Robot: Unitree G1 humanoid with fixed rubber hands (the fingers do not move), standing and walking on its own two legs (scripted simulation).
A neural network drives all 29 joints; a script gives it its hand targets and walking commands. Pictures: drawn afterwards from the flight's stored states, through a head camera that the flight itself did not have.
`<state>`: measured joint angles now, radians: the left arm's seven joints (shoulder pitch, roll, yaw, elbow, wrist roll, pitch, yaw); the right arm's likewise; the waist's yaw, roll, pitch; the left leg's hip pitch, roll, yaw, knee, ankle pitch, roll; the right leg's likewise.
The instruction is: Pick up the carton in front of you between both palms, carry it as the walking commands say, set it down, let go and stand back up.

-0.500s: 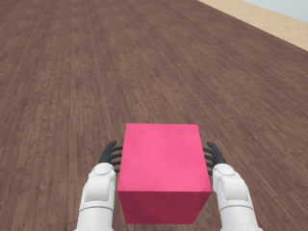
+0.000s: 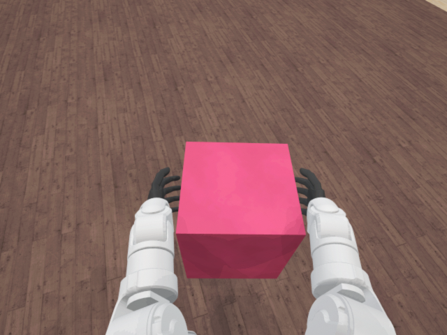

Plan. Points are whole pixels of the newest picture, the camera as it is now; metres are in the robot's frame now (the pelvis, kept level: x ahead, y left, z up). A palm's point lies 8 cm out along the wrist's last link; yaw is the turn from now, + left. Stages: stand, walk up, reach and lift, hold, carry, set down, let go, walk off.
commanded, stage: set down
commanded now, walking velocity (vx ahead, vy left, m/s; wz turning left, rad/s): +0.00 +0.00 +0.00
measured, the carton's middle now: (234, 214) +0.38 +0.00 -0.07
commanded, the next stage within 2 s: none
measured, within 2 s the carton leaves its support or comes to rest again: neither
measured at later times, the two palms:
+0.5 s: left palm (173, 226) +0.40 +0.15 -0.19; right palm (287, 221) +0.42 -0.15 -0.18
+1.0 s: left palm (175, 237) +0.44 +0.16 -0.34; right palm (269, 229) +0.47 -0.13 -0.34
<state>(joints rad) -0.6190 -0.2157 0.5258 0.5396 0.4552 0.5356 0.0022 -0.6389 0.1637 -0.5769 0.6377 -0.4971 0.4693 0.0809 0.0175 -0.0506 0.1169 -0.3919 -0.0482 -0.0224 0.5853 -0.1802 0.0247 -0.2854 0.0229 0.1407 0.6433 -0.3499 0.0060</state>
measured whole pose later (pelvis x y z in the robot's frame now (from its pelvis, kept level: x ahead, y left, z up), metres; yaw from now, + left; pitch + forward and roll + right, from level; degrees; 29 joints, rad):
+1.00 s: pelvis -0.04 -0.02 -0.23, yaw -3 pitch +48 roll -4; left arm -1.05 -0.02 0.50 0.56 0.24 0.32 0.07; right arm -1.12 -0.05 -0.41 0.73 -0.16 0.28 -0.06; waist 0.05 -0.04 -0.09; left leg -2.02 -0.08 -0.11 1.58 -0.40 -0.05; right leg -1.89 0.15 0.07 1.66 -0.61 0.05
